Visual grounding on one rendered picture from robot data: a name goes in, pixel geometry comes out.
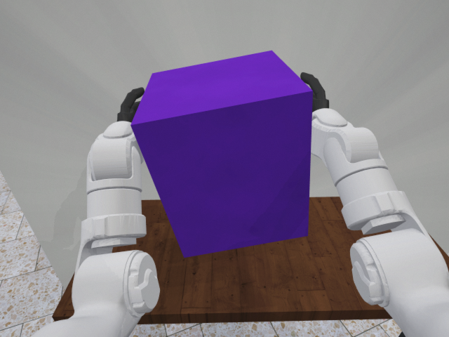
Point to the left robot forearm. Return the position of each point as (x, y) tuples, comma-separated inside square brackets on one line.
[(113, 188)]

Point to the table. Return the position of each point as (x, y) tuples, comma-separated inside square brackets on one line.
[(302, 279)]

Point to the right robot forearm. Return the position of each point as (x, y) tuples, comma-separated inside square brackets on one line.
[(370, 199)]

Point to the left robot upper arm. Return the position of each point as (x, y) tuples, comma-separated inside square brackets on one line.
[(111, 293)]

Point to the carton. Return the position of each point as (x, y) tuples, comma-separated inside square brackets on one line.
[(228, 146)]

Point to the left robot hand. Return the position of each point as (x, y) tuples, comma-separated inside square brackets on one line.
[(129, 106)]

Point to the right robot upper arm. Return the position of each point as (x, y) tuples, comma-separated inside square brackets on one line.
[(402, 272)]

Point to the right robot hand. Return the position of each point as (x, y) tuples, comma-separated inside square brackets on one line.
[(319, 94)]

